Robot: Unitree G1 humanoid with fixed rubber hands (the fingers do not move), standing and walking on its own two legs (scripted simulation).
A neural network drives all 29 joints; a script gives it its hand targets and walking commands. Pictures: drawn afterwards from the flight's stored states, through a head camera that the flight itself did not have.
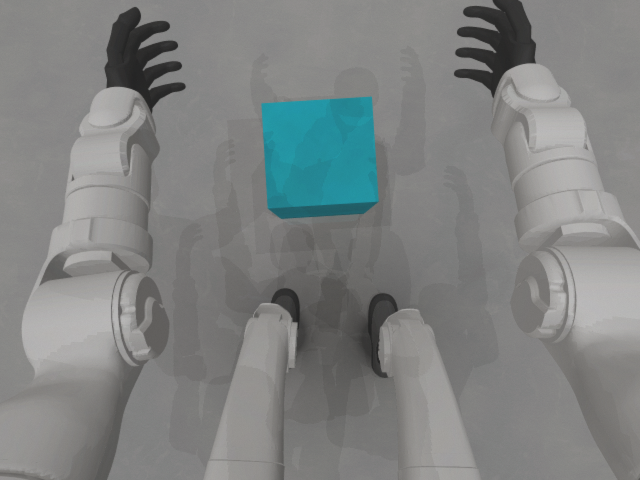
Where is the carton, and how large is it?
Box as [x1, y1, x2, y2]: [261, 97, 378, 218]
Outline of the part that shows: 371,97 261,103 267,204 270,210 281,218 363,213 378,201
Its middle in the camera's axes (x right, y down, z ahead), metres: +0.00 -0.17 +0.85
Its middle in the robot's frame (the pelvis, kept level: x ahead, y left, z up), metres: +0.53 +0.04 -0.52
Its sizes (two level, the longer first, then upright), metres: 0.210 0.200 0.250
